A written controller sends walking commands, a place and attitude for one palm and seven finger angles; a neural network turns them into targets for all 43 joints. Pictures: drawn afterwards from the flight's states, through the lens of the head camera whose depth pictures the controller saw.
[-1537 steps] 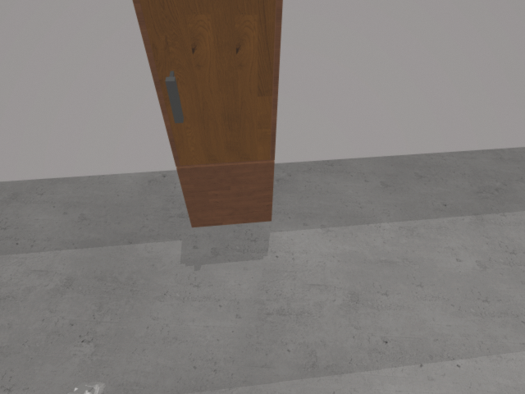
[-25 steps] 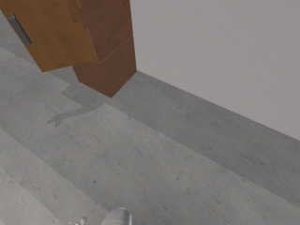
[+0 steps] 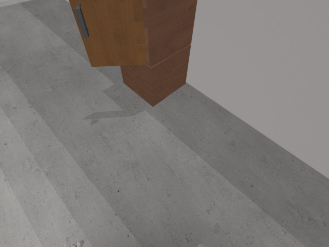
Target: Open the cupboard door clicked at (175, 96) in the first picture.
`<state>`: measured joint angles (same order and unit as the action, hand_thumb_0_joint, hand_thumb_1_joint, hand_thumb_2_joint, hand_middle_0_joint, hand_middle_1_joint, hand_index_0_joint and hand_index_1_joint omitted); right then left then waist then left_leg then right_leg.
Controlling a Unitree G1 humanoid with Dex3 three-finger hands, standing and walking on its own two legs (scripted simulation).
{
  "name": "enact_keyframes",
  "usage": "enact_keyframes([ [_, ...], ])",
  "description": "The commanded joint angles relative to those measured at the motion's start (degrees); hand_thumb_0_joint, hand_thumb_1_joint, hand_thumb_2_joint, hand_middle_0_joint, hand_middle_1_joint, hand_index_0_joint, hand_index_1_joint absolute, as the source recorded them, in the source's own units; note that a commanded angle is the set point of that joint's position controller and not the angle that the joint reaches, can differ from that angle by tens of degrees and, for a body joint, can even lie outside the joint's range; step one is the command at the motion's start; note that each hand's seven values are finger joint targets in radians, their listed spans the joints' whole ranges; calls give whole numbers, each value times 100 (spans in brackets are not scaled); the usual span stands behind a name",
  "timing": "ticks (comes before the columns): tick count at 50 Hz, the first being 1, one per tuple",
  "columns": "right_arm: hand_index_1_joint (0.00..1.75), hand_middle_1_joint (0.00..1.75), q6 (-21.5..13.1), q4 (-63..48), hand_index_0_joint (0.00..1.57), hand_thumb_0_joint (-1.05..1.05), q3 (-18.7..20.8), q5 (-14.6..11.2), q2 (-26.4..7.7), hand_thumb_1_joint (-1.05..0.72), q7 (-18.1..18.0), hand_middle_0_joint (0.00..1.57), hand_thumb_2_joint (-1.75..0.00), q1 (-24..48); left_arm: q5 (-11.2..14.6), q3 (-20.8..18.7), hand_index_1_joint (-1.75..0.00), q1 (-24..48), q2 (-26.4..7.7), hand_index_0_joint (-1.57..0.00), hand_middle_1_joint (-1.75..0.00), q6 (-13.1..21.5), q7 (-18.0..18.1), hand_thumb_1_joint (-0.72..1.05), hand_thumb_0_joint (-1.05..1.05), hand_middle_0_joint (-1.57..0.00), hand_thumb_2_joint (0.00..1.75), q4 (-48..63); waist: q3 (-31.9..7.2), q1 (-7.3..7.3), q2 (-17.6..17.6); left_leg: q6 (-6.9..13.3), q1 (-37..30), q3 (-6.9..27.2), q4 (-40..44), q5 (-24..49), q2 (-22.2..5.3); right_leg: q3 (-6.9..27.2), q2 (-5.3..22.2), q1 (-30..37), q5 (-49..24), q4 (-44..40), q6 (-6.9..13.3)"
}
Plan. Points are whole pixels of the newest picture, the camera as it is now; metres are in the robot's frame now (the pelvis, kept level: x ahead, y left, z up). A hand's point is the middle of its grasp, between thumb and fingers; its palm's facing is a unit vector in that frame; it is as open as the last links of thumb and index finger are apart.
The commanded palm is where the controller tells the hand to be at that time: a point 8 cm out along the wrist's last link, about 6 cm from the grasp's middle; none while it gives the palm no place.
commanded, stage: turn to face it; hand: left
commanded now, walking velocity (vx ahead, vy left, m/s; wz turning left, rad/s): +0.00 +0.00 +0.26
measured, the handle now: (82, 20) +1.07 +0.47 -0.05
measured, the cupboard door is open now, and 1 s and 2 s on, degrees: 52 52 52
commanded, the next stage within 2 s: take the last steps up to it in 0.06 s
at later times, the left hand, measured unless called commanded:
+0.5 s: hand out of the picture -0.05 +0.17 -0.17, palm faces +0.27 -0.94 -0.21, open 7.3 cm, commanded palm none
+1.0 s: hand (82, 194) +0.27 +0.27 -0.16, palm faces +0.10 -0.98 -0.19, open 7.3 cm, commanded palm none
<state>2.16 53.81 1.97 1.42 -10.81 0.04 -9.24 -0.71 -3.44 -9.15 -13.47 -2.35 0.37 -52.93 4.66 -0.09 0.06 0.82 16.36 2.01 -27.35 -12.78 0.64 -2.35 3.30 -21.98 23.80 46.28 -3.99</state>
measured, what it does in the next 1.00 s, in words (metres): walks ahead: right foot, then left foot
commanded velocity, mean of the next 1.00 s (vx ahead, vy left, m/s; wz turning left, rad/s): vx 0.26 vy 0.05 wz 0.07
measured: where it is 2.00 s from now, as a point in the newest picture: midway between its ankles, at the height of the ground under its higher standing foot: (147, 185)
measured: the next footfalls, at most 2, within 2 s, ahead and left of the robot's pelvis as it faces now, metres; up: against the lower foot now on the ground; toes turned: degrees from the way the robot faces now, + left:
right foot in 0.06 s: +0.02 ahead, -0.13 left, +0.00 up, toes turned -3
left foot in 0.58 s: +0.09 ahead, +0.15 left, +0.00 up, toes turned +16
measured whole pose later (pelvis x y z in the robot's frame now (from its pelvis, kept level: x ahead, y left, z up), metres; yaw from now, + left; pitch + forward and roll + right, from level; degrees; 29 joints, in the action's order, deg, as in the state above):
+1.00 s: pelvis +0.16 +0.07 +0.00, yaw +8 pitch +1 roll +1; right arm -2.9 64.6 1.1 1.7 -8.7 -1.4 -25.0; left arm -1.2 -2.9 -3.9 -10.8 0.1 -1.3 -56.8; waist 4.1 -2.7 -1.3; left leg 2.2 -1.1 -8.1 -16.5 -18.3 2.0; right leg -5.0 4.9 -30.0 11.3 43.6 0.4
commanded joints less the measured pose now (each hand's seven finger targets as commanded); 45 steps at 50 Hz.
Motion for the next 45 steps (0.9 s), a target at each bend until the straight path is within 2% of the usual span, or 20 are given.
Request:
enact_keyframes([
  [1,30,30,-87,-303,20,0,338,-34,-1104,-90,-86,20,-90,6,19,-77,-30,-631,-357,-20,-30,200,50,90,0,-20,90,186,-862,163,707,568,10,1100,164,1481,-1032,-160,-176,1411,-1038,-1916,96],
  [2,30,30,-99,-314,20,0,318,-80,-888,-90,-57,20,-90,-10,-14,-120,-30,-846,-594,-20,-30,265,86,90,0,-20,90,135,-942,248,99,262,511,807,-333,669,-665,347,332,2048,-1358,-2558,224],
  [3,30,30,-111,-386,20,0,261,-121,-534,-90,-15,20,-90,-94,-96,-208,-30,-929,-1076,-20,-30,326,134,90,0,-20,90,104,-925,242,-1293,-146,1358,10,-1362,-952,127,1702,1638,2504,-2116,-2896,721],
  [4,30,30,-58,-449,20,0,272,-82,-600,-90,-17,20,-90,122,-81,-171,-30,-920,-1157,-20,-30,331,130,90,0,-20,90,137,-765,324,-1227,-204,1344,26,-2489,-2259,207,1925,2357,1882,-3020,-2925,1295],
  [5,30,30,-8,-371,20,0,298,-39,-619,-90,-47,20,-90,171,-64,-162,-30,-750,-967,-20,-30,373,164,90,0,-20,90,121,-585,213,-1599,-208,1590,194,-3227,-2220,54,1838,2115,1763,-3902,-2775,1412],
  [7,30,30,35,-99,20,0,301,-65,-638,-90,-26,20,-90,70,-21,-75,-30,-535,-661,-20,-30,378,161,90,0,-20,90,135,-547,65,-1093,-321,1647,124,-3947,-1553,-40,967,1559,1987,-4745,-2429,1299],
  [9,30,30,56,25,20,0,259,-70,-504,-90,7,20,-90,1,-27,-67,-30,-504,-548,-20,-30,394,170,90,0,-20,90,152,-524,36,-942,-366,1548,4,-3828,-1200,-113,504,1395,1967,-4406,-2510,1126],
  [14,30,30,9,-11,20,0,240,-11,-416,-90,115,20,-90,403,-58,-130,-30,-1158,-538,-20,-30,509,125,90,0,-20,90,-197,-257,329,-744,-404,1888,-188,-3190,-896,-278,721,1691,2286,-2562,-3083,1111],
  [21,30,30,-110,-183,20,0,168,-23,-305,-90,221,20,-90,868,-109,-155,-30,-1525,-629,-20,-30,568,52,90,0,-20,90,-617,-31,461,-905,-301,1596,-537,-1862,-823,-325,468,1859,2193,-1745,-3296,1157],
  [24,30,30,-177,-187,20,0,143,-33,-262,-90,245,20,-90,708,-134,-152,-30,-1373,-699,-20,-30,547,27,90,0,-20,90,-676,41,330,-1047,-171,749,-733,-1103,-863,-208,269,1812,1596,-1307,-3196,1081],
  [26,30,30,-261,11,20,0,137,-19,-330,-90,209,20,-90,57,-97,-160,-30,-1098,-720,-20,-30,516,7,90,0,-20,90,-681,-81,-28,-863,-112,-541,-1022,-250,-340,2,-122,1494,918,-992,-2790,862],
  [27,30,30,-317,210,20,0,179,-14,-535,-90,151,20,-90,-506,-79,-138,-30,-1010,-613,-20,-30,499,-13,90,0,-20,90,-667,-300,-283,-402,-58,-1558,-1039,184,-345,29,-371,1227,416,-1087,-2068,711],
  [28,30,30,-364,408,20,0,325,22,-1050,-90,78,20,-90,-1269,-51,-81,-30,-991,-311,-20,-30,487,-63,90,0,-20,90,-581,-736,-608,906,271,-2513,264,488,-715,-929,-841,635,-389,-480,-534,446],
  [29,30,30,-367,531,20,0,428,65,-1529,-90,-23,20,-90,-2023,-35,12,-30,-729,-37,-20,-30,491,-70,90,0,-20,90,-302,-793,-859,1908,864,-2861,2027,1181,-436,-2140,-875,50,-1521,1153,1087,265],
  [30,30,30,-328,570,20,0,387,53,-1510,-90,-75,20,-90,-1968,-64,22,-30,-413,-102,-20,-30,495,-29,90,0,-20,90,-169,-691,-791,1213,1194,-2367,2175,1307,-638,-2426,-234,193,-1737,1182,1864,456],
  [31,30,30,-357,434,20,0,345,45,-1331,-90,-126,20,-90,-1588,-56,13,-30,-262,-35,-20,-30,465,-25,90,0,-20,90,-204,-550,-615,1236,1209,-1994,2086,1422,-776,-2326,12,336,-1941,727,2317,457],
  [33,30,30,-433,223,20,0,189,13,-821,-90,-141,20,-90,-930,-85,-20,-30,-480,-126,-20,-30,421,-110,90,0,-20,90,-428,-112,-221,744,977,-1099,1278,1672,-654,-1973,159,543,-1576,-96,2315,445],
  [36,30,30,-579,343,20,0,113,-16,-611,-90,-147,20,-90,-981,-83,1,-30,-763,81,-20,-30,345,-134,90,0,-20,90,-571,-71,27,452,853,-1033,393,1770,698,-1612,89,433,-1332,-746,1981,350],
  [41,30,30,-646,557,20,0,93,-25,-520,-90,-163,20,-90,-1378,-76,-4,-30,-237,98,-20,-30,306,-151,90,0,-20,90,-351,-10,26,416,892,-1329,-19,1777,1697,-1517,27,373,-1493,-1297,1176,290],
  [45,30,30,-640,775,20,0,59,14,-493,-90,-180,20,-90,-1764,-62,48,-30,514,142,-20,-30,318,-180,90,0,-20,90,-81,161,-159,432,874,-1563,-126,1643,2261,-1565,-141,291,-1399,-1387,208,363],
])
